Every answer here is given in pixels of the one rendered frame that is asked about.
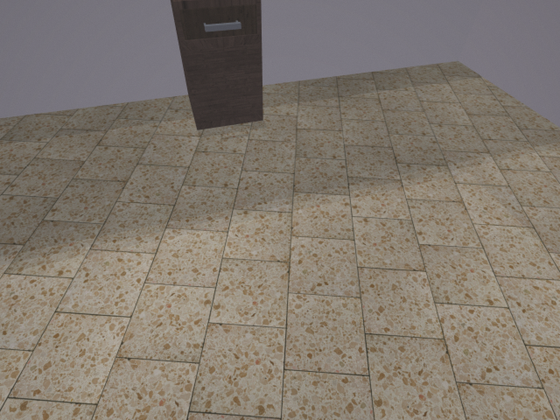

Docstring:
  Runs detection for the drawer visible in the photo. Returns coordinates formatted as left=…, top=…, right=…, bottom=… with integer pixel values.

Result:
left=179, top=4, right=257, bottom=40

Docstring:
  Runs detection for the handle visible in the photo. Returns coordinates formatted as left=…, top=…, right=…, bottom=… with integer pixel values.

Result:
left=204, top=20, right=242, bottom=32

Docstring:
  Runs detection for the cabinet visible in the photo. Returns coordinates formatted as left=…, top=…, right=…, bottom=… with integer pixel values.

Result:
left=171, top=0, right=263, bottom=130

